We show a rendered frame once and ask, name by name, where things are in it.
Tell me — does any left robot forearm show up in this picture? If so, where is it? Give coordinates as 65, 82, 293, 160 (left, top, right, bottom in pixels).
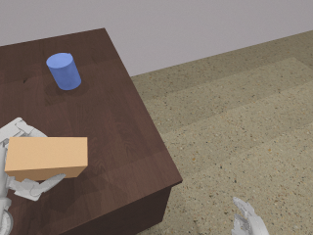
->
0, 197, 14, 235

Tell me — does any table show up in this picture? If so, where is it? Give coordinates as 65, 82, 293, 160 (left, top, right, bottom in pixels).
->
0, 27, 183, 235

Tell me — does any right robot hand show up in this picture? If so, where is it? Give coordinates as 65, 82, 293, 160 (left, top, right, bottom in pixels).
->
231, 197, 269, 235

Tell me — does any sponge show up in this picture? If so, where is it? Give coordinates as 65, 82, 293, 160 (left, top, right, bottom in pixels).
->
4, 136, 88, 182

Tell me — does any left robot hand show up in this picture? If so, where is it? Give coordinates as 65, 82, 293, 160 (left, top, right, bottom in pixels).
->
0, 117, 66, 202

